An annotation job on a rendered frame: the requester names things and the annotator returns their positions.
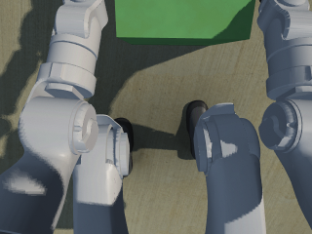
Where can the robot right forearm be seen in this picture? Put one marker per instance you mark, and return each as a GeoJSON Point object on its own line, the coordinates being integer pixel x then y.
{"type": "Point", "coordinates": [287, 39]}

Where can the left robot upper arm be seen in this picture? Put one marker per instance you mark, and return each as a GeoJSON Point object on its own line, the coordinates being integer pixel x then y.
{"type": "Point", "coordinates": [54, 132]}

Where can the right robot upper arm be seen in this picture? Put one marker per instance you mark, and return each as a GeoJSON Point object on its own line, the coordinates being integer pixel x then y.
{"type": "Point", "coordinates": [286, 128]}

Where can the robot right thigh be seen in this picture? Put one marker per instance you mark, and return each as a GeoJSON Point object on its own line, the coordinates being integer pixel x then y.
{"type": "Point", "coordinates": [233, 177]}

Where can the carton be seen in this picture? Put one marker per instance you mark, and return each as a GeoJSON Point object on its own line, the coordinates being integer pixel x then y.
{"type": "Point", "coordinates": [183, 22]}

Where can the robot left forearm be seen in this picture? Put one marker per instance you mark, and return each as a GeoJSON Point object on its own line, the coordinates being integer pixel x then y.
{"type": "Point", "coordinates": [69, 71]}

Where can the robot right shin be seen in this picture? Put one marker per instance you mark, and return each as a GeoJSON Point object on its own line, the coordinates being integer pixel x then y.
{"type": "Point", "coordinates": [228, 108]}

